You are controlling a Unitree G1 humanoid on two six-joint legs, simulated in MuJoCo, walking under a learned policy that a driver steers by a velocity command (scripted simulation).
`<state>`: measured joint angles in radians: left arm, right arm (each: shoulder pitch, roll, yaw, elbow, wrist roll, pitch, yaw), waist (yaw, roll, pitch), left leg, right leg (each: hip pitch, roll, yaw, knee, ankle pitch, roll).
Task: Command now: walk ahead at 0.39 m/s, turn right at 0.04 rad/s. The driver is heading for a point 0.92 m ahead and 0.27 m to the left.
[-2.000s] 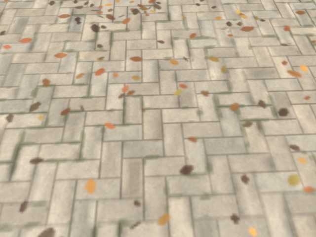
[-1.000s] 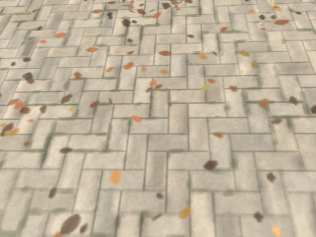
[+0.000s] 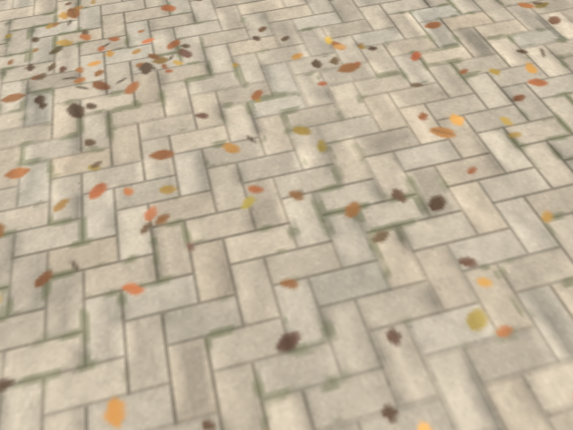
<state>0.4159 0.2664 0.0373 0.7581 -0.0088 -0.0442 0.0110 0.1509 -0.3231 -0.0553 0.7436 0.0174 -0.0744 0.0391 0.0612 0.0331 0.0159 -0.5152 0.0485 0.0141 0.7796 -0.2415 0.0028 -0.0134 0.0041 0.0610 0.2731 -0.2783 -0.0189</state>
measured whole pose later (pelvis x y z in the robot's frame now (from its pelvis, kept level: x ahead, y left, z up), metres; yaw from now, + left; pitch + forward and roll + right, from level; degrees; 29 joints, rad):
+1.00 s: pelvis +0.52 +0.02 +0.00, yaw +14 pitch +0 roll -3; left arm 0.30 0.28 0.07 0.81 0.01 -0.10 -0.01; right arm 0.18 -0.32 -0.06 0.71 0.02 -0.02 0.01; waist 0.06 0.05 0.05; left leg -0.68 0.12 -0.06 0.89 -0.07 -0.01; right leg -0.03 0.02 -0.19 0.25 -0.21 -0.03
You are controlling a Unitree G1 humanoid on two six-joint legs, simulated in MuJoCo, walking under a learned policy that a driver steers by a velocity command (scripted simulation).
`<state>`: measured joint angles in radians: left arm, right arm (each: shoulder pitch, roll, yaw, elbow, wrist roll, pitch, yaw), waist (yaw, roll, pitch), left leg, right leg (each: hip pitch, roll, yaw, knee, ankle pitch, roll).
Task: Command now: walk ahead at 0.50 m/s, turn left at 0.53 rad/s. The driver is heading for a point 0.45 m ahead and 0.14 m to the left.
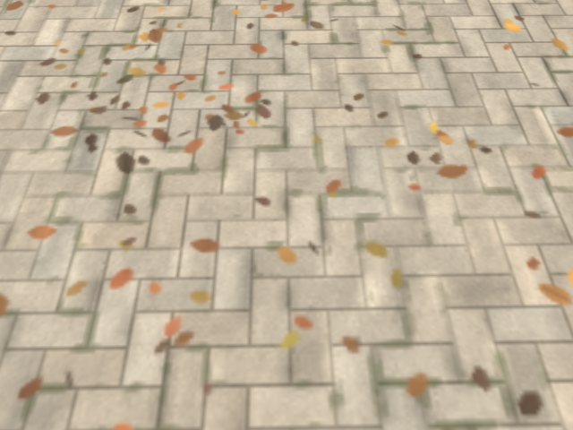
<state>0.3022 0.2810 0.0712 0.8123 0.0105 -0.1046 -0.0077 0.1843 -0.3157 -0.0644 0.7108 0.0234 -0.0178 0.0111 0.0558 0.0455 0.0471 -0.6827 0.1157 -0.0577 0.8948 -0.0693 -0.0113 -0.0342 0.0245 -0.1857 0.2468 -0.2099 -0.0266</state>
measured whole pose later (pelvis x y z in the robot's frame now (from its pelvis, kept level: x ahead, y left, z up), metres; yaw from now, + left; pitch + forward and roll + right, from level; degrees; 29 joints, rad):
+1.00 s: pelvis +0.42 +0.09 -0.01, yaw +20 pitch -1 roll -1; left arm 0.13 0.22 0.01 0.82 0.02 -0.02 -0.02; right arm 0.25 -0.26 -0.04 0.79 -0.02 0.04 -0.03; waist 0.00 0.00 0.05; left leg -0.25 0.03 -0.07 0.57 -0.30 -0.03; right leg -0.34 0.03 -0.02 0.50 -0.15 -0.02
